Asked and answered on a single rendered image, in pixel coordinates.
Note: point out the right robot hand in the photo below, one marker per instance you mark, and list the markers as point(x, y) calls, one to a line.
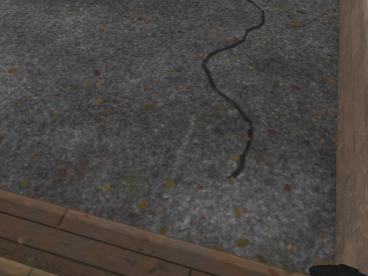
point(334, 270)

